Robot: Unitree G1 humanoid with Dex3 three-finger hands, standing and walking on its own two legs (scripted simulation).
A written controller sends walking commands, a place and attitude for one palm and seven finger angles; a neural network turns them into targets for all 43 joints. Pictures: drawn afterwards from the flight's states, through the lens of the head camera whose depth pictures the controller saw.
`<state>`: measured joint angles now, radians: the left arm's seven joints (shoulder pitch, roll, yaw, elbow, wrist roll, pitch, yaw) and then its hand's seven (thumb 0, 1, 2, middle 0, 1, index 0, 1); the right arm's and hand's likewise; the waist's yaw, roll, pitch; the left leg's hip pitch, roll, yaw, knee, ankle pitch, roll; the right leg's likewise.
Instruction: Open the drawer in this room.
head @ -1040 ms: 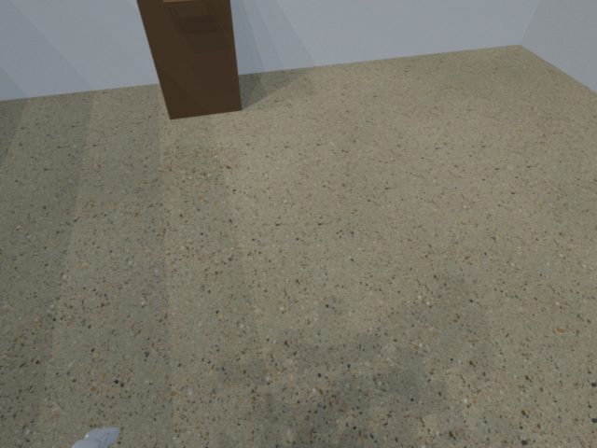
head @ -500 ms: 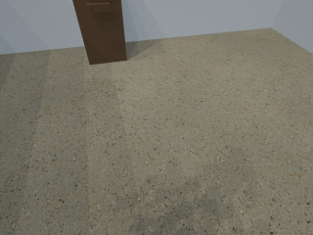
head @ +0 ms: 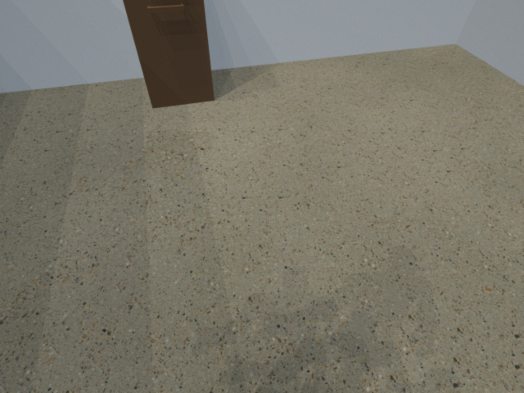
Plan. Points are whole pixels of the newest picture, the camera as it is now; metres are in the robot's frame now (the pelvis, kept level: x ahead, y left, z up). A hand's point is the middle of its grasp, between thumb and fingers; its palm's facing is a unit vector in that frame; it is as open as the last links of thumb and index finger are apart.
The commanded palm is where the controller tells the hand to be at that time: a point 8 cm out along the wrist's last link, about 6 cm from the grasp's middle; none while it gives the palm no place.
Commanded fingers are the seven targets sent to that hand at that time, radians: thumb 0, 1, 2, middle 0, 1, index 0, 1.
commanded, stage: stand and wait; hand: left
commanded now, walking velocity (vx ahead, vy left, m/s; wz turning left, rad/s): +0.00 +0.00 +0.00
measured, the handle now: out of the picture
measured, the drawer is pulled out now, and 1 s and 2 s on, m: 0.00 0.00 0.00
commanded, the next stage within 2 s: turn or walk to find it in 0.28 s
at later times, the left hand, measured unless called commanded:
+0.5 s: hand out of the picture +0.02 +0.22 -0.18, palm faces +0.09 -0.97 -0.22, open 7.4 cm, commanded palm none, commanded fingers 0.00 0.90 0.90 -0.20 -0.30 -0.20 -0.30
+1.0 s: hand (150, 330) +0.26 +0.24 -0.17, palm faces +0.15 -0.98 -0.14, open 7.4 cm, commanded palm none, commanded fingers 0.00 0.90 0.90 -0.20 -0.30 -0.20 -0.30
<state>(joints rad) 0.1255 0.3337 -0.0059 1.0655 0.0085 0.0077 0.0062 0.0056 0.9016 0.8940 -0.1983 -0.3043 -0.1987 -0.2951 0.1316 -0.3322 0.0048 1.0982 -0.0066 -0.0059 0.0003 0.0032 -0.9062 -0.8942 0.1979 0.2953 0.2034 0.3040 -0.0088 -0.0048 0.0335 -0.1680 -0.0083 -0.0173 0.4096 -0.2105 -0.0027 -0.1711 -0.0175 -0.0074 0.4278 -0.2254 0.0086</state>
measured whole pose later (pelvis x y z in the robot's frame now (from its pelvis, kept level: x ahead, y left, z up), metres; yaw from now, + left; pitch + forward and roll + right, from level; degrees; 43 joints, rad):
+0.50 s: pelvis +0.01 +0.01 -0.01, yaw +5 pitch -1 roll -1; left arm 0.28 0.25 0.01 1.05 0.02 0.00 0.01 0.00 0.90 0.89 -0.20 -0.30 -0.20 -0.30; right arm 0.27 -0.24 -0.01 1.08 -0.02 0.02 0.01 0.00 -0.91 -0.89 0.20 0.29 0.20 0.30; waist 0.00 -0.02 -0.01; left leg -0.31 0.02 0.03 0.71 -0.43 0.01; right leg -0.17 -0.04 -0.09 0.46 -0.29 0.01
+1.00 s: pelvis +0.18 +0.05 -0.01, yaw +12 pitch +0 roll +0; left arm 0.10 0.16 0.04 1.00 0.02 -0.01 -0.02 0.01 0.91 0.89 -0.19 -0.30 -0.19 -0.29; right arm 0.50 -0.07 -0.02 1.16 -0.02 -0.08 -0.02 0.00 -0.91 -0.89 0.20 0.30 0.20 0.30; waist -0.07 -0.02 0.06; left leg 0.09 -0.04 0.00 0.29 -0.37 0.04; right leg -0.54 -0.10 -0.10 0.70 -0.21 0.02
